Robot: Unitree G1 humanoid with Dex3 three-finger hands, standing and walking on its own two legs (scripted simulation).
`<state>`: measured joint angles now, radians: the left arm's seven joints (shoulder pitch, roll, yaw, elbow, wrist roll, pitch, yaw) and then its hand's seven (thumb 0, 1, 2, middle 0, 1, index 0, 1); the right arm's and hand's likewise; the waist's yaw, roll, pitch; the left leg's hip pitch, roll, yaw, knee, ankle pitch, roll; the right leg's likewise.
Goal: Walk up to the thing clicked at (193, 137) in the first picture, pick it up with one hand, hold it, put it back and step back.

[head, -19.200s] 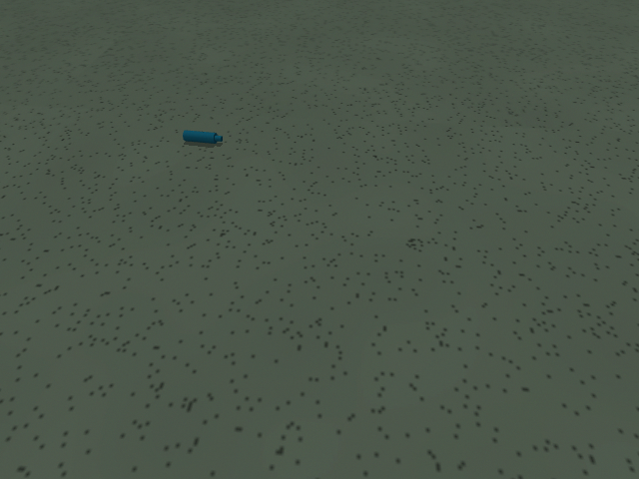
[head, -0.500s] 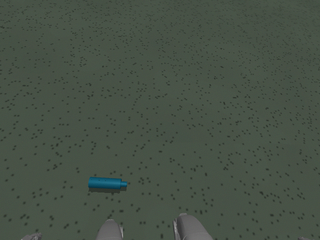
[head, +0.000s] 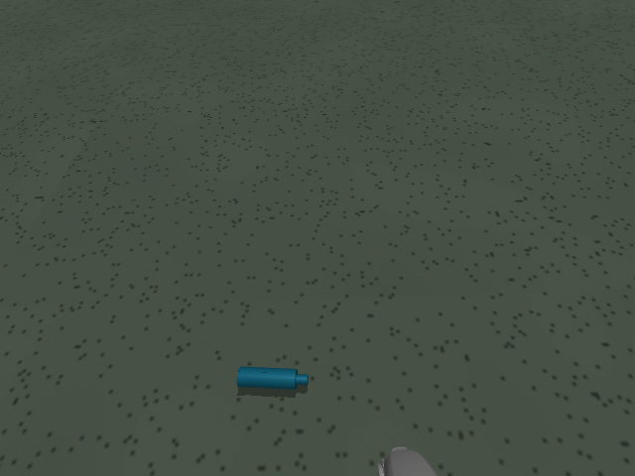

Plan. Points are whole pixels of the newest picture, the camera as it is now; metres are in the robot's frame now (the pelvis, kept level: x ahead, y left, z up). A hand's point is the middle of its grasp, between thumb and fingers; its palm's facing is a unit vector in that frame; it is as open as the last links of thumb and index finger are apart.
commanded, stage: walk up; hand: left
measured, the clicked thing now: (273, 378) +0.52 +0.17 -0.71
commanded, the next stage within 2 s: none
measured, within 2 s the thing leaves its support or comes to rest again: neither
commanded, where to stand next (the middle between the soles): +0.12 -0.04 m, yaw -2 degrees
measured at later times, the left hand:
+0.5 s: hand out of the picture +0.12 +0.20 -0.13, palm faces -0.02 -0.96 -0.27, open 7.4 cm
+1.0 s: hand out of the picture +0.10 +0.22 -0.11, palm faces +0.02 -0.94 -0.33, open 7.4 cm
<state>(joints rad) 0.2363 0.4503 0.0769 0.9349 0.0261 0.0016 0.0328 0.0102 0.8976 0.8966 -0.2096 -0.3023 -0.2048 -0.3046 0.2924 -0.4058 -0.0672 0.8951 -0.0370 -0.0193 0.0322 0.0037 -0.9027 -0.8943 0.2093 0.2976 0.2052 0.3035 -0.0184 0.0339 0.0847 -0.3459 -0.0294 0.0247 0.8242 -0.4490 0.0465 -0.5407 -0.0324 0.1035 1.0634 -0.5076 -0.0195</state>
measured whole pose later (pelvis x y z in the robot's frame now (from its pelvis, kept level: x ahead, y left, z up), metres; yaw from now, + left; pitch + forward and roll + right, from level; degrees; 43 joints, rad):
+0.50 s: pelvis +0.01 -0.04 +0.02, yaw +1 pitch -3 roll +0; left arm 0.08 0.32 0.01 1.01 0.01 0.01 -0.03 0.01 0.90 0.90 -0.21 -0.30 -0.21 -0.30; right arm 0.16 -0.38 -0.01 1.00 -0.01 -0.03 -0.01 0.00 -0.90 -0.89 0.21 0.30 0.20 0.30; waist 0.00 -0.03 0.10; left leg -0.23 0.02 -0.02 0.64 -0.36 -0.02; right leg -0.35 -0.02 -0.02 0.61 -0.21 0.00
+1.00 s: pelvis +0.03 -0.04 +0.04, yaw +0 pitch -2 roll +1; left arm 0.07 0.35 0.03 1.15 0.01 0.01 -0.03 0.01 0.90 0.90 -0.21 -0.30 -0.20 -0.30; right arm 0.12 -0.37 -0.01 1.13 -0.02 -0.03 0.00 0.00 -0.90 -0.89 0.21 0.30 0.20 0.30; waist 0.01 0.00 0.06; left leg -0.11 0.02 -0.01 0.38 -0.25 -0.02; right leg -0.25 -0.01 -0.01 0.41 -0.14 -0.01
